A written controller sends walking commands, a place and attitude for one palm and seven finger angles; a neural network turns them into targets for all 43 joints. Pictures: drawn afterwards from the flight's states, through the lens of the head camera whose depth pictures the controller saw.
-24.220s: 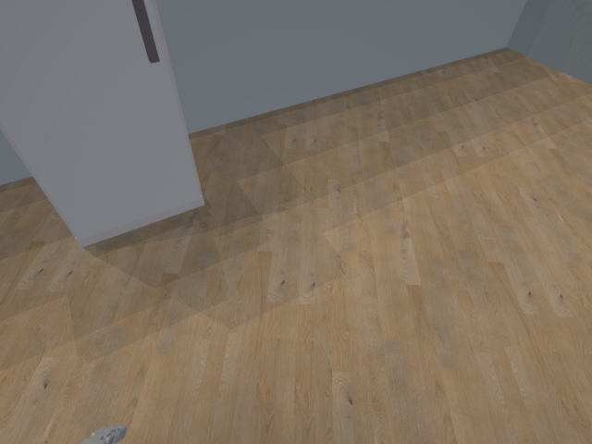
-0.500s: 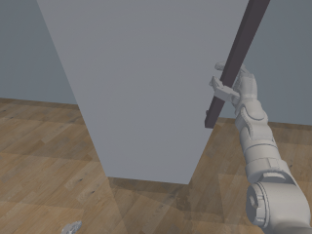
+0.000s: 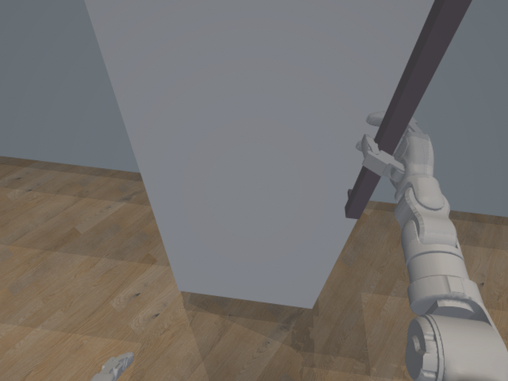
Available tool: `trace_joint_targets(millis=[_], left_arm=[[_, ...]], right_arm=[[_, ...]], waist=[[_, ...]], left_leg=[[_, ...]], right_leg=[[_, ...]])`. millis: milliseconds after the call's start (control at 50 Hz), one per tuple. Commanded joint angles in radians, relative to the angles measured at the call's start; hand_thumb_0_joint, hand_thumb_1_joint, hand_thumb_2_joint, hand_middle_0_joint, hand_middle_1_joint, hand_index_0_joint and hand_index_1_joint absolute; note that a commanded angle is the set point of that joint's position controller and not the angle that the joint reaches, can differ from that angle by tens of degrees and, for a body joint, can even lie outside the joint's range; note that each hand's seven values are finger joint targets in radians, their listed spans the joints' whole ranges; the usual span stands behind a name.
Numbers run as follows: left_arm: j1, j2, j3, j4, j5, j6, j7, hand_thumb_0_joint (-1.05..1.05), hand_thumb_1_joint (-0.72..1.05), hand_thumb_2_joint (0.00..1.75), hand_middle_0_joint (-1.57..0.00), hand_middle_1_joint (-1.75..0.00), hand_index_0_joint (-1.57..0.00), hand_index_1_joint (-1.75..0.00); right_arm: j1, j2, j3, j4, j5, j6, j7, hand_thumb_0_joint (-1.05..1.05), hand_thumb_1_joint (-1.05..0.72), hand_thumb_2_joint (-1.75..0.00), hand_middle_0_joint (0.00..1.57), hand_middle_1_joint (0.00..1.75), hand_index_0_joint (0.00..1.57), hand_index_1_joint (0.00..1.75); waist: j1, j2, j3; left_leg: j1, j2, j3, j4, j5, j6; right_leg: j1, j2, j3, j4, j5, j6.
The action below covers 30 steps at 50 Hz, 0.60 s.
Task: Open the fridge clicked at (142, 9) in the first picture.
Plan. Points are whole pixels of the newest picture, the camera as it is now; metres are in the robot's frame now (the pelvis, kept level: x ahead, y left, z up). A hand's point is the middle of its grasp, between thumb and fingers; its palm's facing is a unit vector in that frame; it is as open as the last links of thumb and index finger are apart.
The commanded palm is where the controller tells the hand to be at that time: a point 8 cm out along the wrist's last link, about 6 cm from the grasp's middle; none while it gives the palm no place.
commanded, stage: grip the handle and tug to test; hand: right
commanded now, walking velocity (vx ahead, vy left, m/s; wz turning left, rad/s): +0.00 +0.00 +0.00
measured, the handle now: (396, 104) +0.48 -0.15 +0.22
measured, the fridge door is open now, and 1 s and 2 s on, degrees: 0 1 1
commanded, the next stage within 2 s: pull the door a little, standing still in 0.26 s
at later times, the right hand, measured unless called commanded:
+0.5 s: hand (372, 155) +0.43 -0.12 +0.16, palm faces +0.01 +1.00 +0.02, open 5.9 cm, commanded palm +0.39 -0.18 +0.16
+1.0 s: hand (375, 161) +0.43 -0.13 +0.16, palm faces +0.00 +0.99 -0.17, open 6.7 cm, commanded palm +0.39 -0.19 +0.15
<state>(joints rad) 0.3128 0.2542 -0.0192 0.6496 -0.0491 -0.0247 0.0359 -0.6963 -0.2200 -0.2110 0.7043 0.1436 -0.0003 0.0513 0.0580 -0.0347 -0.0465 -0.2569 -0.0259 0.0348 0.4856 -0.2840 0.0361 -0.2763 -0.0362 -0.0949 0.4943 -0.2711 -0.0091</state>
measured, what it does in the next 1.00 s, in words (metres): shifts its weight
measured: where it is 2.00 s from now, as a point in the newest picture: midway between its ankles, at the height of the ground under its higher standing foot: outside the picture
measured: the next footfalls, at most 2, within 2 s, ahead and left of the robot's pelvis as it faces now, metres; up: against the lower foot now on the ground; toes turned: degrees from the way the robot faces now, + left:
left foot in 1.32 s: +0.39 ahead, +0.03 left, +0.00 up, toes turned -3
right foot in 1.58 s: +0.27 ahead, -0.05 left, +0.00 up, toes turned -7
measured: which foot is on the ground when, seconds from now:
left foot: down 0.00-1.00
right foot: down 0.00-1.00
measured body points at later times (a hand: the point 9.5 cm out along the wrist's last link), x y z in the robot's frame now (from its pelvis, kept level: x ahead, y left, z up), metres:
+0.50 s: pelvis +0.04 +0.01 +0.00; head +0.05 +0.02 +0.45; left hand +0.18 +0.26 -0.10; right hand +0.43 -0.18 +0.16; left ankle -0.02 +0.09 -0.74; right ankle -0.01 -0.12 -0.73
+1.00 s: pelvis +0.12 +0.00 +0.02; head +0.13 +0.03 +0.47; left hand +0.26 +0.25 -0.08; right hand +0.42 -0.18 +0.17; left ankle -0.01 +0.08 -0.71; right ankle +0.01 -0.13 -0.69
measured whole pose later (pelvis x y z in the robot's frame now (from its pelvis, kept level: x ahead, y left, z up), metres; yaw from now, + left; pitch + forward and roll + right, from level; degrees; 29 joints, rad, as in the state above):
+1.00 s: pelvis +0.12 +0.00 +0.02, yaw +7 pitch +5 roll +0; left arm 0.22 0.25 -0.03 0.53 -0.01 0.03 0.04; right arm 0.11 -0.22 -0.14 -0.27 0.13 0.11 0.00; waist -0.01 -0.06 -0.07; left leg -0.13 -0.02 0.06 0.47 -0.19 0.03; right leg -0.20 -0.02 -0.02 0.64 -0.17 -0.03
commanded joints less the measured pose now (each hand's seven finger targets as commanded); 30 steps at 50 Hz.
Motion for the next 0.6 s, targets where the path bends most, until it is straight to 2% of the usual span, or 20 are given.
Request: trace_joint_targets(millis=[0, 60, 100, 140, 160, 180, 260, 280, 300, 340, 360, 380, 400, 420, 440, 460, 480, 520, 560, 580], left_arm=[[-0.066, 0.120, 0.042, -0.151, -0.002, -0.043, 0.012, 0.00, 0.90, 0.90, -0.20, -0.30, -0.20, -0.30], [-0.078, 0.121, 0.046, -0.169, -0.002, -0.037, 0.008, 0.00, 0.90, 0.90, -0.20, -0.30, -0.20, -0.30], [-0.090, 0.119, 0.047, -0.179, -0.003, -0.033, 0.008, 0.00, 0.90, 0.90, -0.20, -0.30, -0.20, -0.30], [-0.100, 0.114, 0.046, -0.192, -0.002, -0.031, 0.003, 0.00, 0.90, 0.90, -0.20, -0.30, -0.20, -0.30], [-0.105, 0.116, 0.047, -0.201, -0.001, -0.027, 0.002, 0.00, 0.90, 0.90, -0.20, -0.30, -0.20, -0.30], [-0.116, 0.115, 0.043, -0.204, -0.005, -0.022, 0.001, 0.00, 0.90, 0.90, -0.20, -0.30, -0.20, -0.30], [-0.134, 0.113, 0.045, -0.218, -0.005, -0.008, 0.000, 0.00, 0.90, 0.90, -0.20, -0.30, -0.20, -0.30], [-0.142, 0.110, 0.043, -0.221, -0.005, -0.005, 0.000, 0.00, 0.90, 0.90, -0.20, -0.30, -0.20, -0.30], [-0.149, 0.105, 0.042, -0.224, -0.006, -0.004, -0.002, 0.00, 0.90, 0.90, -0.20, -0.30, -0.20, -0.30], [-0.159, 0.104, 0.044, -0.230, -0.003, -0.005, -0.003, 0.00, 0.90, 0.90, -0.20, -0.30, -0.20, -0.30], [-0.156, 0.109, 0.044, -0.220, -0.003, 0.000, 0.002, 0.00, 0.90, 0.90, -0.20, -0.30, -0.20, -0.30], [-0.151, 0.111, 0.042, -0.205, -0.003, 0.004, 0.008, 0.00, 0.90, 0.90, -0.20, -0.30, -0.20, -0.30], [-0.148, 0.108, 0.042, -0.199, 0.000, 0.003, 0.011, 0.00, 0.90, 0.90, -0.20, -0.30, -0.20, -0.30], [-0.146, 0.104, 0.045, -0.195, -0.001, 0.002, 0.012, 0.00, 0.90, 0.90, -0.20, -0.30, -0.20, -0.30], [-0.147, 0.102, 0.045, -0.196, 0.001, 0.000, 0.011, 0.00, 0.90, 0.90, -0.20, -0.30, -0.20, -0.30], [-0.146, 0.105, 0.050, -0.198, 0.004, -0.001, 0.012, 0.00, 0.90, 0.90, -0.20, -0.30, -0.20, -0.30], [-0.148, 0.101, 0.048, -0.195, 0.004, 0.001, 0.011, 0.00, 0.90, 0.90, -0.20, -0.30, -0.20, -0.30], [-0.152, 0.096, 0.045, -0.201, 0.011, 0.001, 0.008, 0.00, 0.90, 0.90, -0.20, -0.30, -0.20, -0.30], [-0.163, 0.097, 0.044, -0.212, 0.015, 0.003, 0.006, 0.00, 0.90, 0.90, -0.20, -0.30, -0.20, -0.30], [-0.175, 0.091, 0.039, -0.217, 0.014, 0.005, 0.006, 0.00, 0.90, 0.90, -0.20, -0.30, -0.20, -0.30]], right_arm=[[-0.339, -0.218, -0.069, -0.330, 0.033, -0.072, 0.023, 0.00, -0.90, -0.90, 0.45, 1.40, 0.45, 1.40], [-0.244, -0.215, -0.078, -0.394, 0.039, -0.056, 0.029, 0.00, -0.90, -0.90, 0.45, 1.40, 0.45, 1.40], [-0.190, -0.239, -0.107, -0.441, 0.043, -0.041, 0.033, 0.00, -0.90, -0.90, 0.45, 1.40, 0.45, 1.40], [-0.146, -0.223, -0.099, -0.513, 0.047, -0.029, 0.036, 0.00, -0.90, -0.90, 0.45, 1.40, 0.45, 1.40], [-0.076, -0.234, -0.118, -0.524, 0.052, -0.022, 0.036, 0.00, -0.90, -0.90, 0.45, 1.40, 0.45, 1.40], [-0.042, -0.234, -0.119, -0.531, 0.054, -0.008, 0.039, 0.00, -0.90, -0.90, 0.45, 1.40, 0.45, 1.40], [0.009, -0.236, -0.122, -0.625, 0.054, 0.035, 0.041, 0.00, -0.90, -0.90, 0.45, 1.40, 0.45, 1.40], [0.003, -0.239, -0.120, -0.662, 0.051, 0.044, 0.040, 0.00, -0.90, -0.90, 0.45, 1.40, 0.45, 1.40], [0.013, -0.206, -0.094, -0.681, 0.051, 0.058, 0.040, 0.00, -0.90, -0.90, 0.45, 1.40, 0.45, 1.40], [0.036, -0.205, -0.102, -0.737, 0.054, 0.075, 0.033, 0.00, -0.90, -0.90, 0.45, 1.40, 0.45, 1.40], [0.017, -0.210, -0.097, -0.707, 0.052, 0.087, 0.026, 0.00, -0.90, -0.90, 0.45, 1.40, 0.45, 1.40], [-0.063, -0.209, -0.083, -0.678, 0.049, 0.102, 0.021, 0.00, -0.90, -0.90, 0.45, 1.40, 0.45, 1.40], [-0.141, -0.175, -0.047, -0.688, 0.046, 0.111, 0.015, 0.00, -0.90, -0.90, 0.45, 1.40, 0.45, 1.40], [-0.127, -0.145, -0.031, -0.684, 0.045, 0.124, 0.009, 0.00, -0.90, -0.90, 0.45, 1.40, 0.45, 1.40], [-0.117, -0.107, -0.001, -0.696, 0.045, 0.134, 0.006, 0.00, -0.90, -0.90, 0.45, 1.40, 0.45, 1.40], [-0.097, -0.114, -0.007, -0.718, 0.044, 0.136, 0.000, 0.00, -0.90, -0.90, 0.45, 1.40, 0.45, 1.40], [-0.054, -0.118, -0.013, -0.723, 0.039, 0.145, -0.002, 0.00, -0.90, -0.90, 0.45, 1.40, 0.45, 1.40], [-0.025, -0.103, 0.003, -0.772, 0.037, 0.149, 0.000, 0.00, -0.90, -0.90, 0.45, 1.40, 0.45, 1.40], [0.049, -0.099, 0.009, -0.792, 0.041, 0.148, 0.007, 0.00, -0.90, -0.90, 0.45, 1.40, 0.45, 1.40], [0.062, -0.100, 0.013, -0.836, 0.041, 0.141, 0.011, 0.00, -0.90, -0.90, 0.45, 1.40, 0.45, 1.40]], waist=[[-0.069, 0.066, -0.362], [-0.087, 0.070, -0.377], [-0.097, 0.072, -0.389], [-0.104, 0.074, -0.396], [-0.116, 0.094, -0.400], [-0.117, 0.081, -0.378], [-0.118, 0.064, -0.368], [-0.117, 0.039, -0.370], [-0.112, 0.026, -0.361], [-0.116, 0.016, -0.372], [-0.103, 0.059, -0.346], [-0.082, 0.058, -0.322], [-0.064, 0.052, -0.318], [-0.062, 0.058, -0.320], [-0.062, 0.043, -0.324], [-0.065, 0.061, -0.344], [-0.075, 0.025, -0.362], [-0.082, 0.036, -0.399], [-0.092, 0.080, -0.408], [-0.098, 0.062, -0.406]], left_leg=[[0.193, 0.016, -0.020, -0.016, 0.594, -0.017], [0.226, 0.019, -0.019, -0.011, 0.650, -0.018], [0.252, 0.025, -0.024, -0.007, 0.711, -0.023], [0.275, 0.029, -0.023, -0.004, 0.758, -0.026], [0.299, 0.033, -0.021, -0.001, 0.781, -0.028], [0.298, 0.035, -0.023, 0.000, 0.804, -0.029], [0.302, 0.036, -0.022, -0.006, 0.825, -0.029], [0.299, 0.035, -0.023, -0.005, 0.825, -0.027], [0.286, 0.033, -0.021, -0.008, 0.815, -0.027], [0.278, 0.028, -0.019, -0.011, 0.798, -0.023], [0.273, 0.030, -0.019, -0.018, 0.803, -0.027], [0.247, 0.027, -0.019, -0.022, 0.782, -0.028], [0.226, 0.023, -0.018, -0.024, 0.767, -0.028], [0.210, 0.020, -0.014, -0.023, 0.760, -0.028], [0.199, 0.020, -0.011, -0.020, 0.766, -0.028], [0.216, 0.024, -0.010, -0.017, 0.794, -0.031], [0.225, 0.031, -0.013, -0.007, 0.835, -0.034], [0.264, 0.040, -0.009, 0.009, 0.923, -0.041], [0.294, 0.046, -0.008, 0.013, 0.951, -0.044], [0.298, 0.044, -0.005, 0.015, 0.919, -0.036]], right_leg=[[0.138, 0.038, 0.034, -0.008, 0.411, -0.040], [0.152, 0.036, 0.028, -0.008, 0.459, -0.040], [0.155, 0.037, 0.022, -0.011, 0.485, -0.039], [0.167, 0.038, 0.021, -0.016, 0.511, -0.039], [0.162, 0.035, 0.018, -0.016, 0.525, -0.038], [0.155, 0.036, 0.017, -0.022, 0.530, -0.038], [0.178, 0.032, 0.015, -0.021, 0.562, -0.035], [0.184, 0.033, 0.019, -0.023, 0.579, -0.036], [0.194, 0.032, 0.019, -0.022, 0.586, -0.034], [0.217, 0.030, 0.028, -0.020, 0.610, -0.032], [0.205, 0.030, 0.024, -0.016, 0.585, -0.033], [0.194, 0.033, 0.030, -0.019, 0.554, -0.034], [0.203, 0.034, 0.035, -0.014, 0.550, -0.035], [0.219, 0.031, 0.039, -0.005, 0.574, -0.036], [0.232, 0.032, 0.043, 0.001, 0.601, -0.035], [0.244, 0.031, 0.040, 0.011, 0.629, -0.035], [0.249, 0.033, 0.040, 0.015, 0.659, -0.034], [0.254, 0.040, 0.039, 0.021, 0.693, -0.032], [0.239, 0.041, 0.038, 0.018, 0.666, -0.032], [0.237, 0.040, 0.045, 0.007, 0.672, -0.033]])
